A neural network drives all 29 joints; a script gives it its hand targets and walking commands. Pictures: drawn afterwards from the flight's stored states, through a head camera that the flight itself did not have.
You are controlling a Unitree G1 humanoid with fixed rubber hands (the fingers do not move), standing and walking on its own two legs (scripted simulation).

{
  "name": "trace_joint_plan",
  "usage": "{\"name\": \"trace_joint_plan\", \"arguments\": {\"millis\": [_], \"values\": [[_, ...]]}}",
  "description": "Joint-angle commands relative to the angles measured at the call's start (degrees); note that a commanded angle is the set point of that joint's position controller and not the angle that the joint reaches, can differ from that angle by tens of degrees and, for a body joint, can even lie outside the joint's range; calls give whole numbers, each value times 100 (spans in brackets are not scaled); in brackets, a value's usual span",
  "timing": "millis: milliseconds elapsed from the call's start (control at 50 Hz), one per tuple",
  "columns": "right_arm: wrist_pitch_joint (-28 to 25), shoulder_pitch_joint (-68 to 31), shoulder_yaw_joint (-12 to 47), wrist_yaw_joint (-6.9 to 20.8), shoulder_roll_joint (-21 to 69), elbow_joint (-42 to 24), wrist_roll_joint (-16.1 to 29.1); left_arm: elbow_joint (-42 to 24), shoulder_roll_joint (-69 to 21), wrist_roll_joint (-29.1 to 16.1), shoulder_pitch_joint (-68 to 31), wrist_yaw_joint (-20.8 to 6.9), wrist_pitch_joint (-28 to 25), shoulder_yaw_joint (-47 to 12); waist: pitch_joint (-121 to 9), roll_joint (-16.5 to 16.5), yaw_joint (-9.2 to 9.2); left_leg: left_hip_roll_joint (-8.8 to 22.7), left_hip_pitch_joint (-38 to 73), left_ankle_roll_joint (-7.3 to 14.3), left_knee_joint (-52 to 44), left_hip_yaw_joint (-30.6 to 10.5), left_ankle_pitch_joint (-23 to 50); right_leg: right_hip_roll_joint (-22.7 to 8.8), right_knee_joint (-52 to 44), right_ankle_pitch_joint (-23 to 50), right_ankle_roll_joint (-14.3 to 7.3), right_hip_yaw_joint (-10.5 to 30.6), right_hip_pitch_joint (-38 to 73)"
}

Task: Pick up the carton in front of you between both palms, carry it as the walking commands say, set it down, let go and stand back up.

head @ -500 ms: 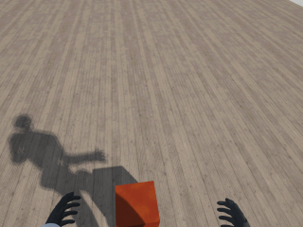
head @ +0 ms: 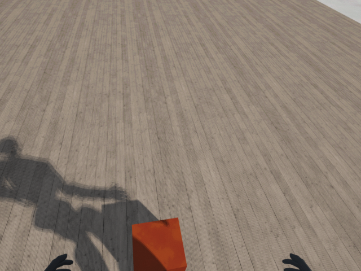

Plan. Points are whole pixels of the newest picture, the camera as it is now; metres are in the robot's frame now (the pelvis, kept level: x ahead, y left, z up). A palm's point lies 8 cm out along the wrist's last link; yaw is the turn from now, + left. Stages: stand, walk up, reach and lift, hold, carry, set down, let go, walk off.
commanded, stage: stand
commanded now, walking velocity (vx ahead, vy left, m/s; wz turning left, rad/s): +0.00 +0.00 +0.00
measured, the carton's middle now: (157, 252) +0.35 +0.06 -0.65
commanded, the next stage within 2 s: none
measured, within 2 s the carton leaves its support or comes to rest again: neither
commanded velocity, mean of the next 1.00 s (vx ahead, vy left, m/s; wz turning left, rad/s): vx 0.00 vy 0.00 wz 0.00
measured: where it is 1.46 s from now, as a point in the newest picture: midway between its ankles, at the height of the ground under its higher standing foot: outside the picture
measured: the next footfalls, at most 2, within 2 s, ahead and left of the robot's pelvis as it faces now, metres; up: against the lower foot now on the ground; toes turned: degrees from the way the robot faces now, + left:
none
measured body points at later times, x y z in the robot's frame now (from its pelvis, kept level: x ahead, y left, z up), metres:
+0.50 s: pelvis -0.01 +0.00 +0.01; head -0.02 +0.01 +0.46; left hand +0.09 +0.30 -0.11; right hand +0.10 -0.31 -0.09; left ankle +0.00 +0.11 -0.74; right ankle -0.06 -0.14 -0.74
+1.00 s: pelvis -0.02 +0.00 +0.01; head -0.02 +0.01 +0.46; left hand +0.07 +0.31 -0.11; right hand +0.09 -0.32 -0.10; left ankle +0.00 +0.11 -0.74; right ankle -0.06 -0.14 -0.74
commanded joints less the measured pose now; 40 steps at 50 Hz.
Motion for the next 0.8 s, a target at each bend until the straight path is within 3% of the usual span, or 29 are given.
{"name": "trace_joint_plan", "arguments": {"millis": [0, 440, 780], "values": [[-76, -185, -220, -28, -994, -195, 12, -215, 778, -15, -90, 29, -89, 177, -316, 257, -2, 633, 608, 13, -388, -546, 1943, -409, -301, 1718, -83, 153, -322], [-98, -323, -149, 23, -1137, 497, 58, 494, 957, -44, -258, -12, -141, 129, -35, 256, -19, 675, 646, 22, -842, -668, 1174, -536, -772, 1156, -154, 261, -298], [-99, -391, -88, 42, -1260, 907, 101, 930, 1079, -70, -353, -34, -144, 110, 14, 244, -10, 697, 696, 34, -952, -745, 1196, -587, -938, 1129, -182, 247, -196]]}}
